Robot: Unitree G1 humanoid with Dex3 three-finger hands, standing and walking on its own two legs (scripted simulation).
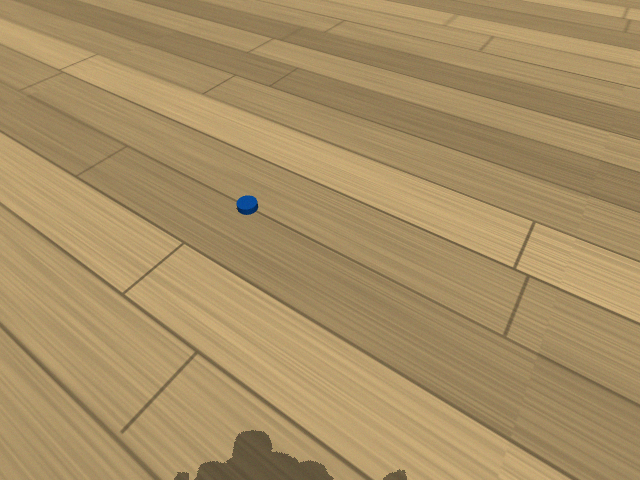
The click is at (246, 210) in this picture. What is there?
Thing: low tin
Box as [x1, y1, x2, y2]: [237, 195, 257, 214]
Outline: 254,197 247,195 239,198 237,200 237,207 239,212 243,214 249,214 254,212 257,208 257,202
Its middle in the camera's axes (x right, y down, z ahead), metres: -0.33 -0.16 +1.80
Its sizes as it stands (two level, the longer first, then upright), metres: 0.096 0.096 0.035
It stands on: the floor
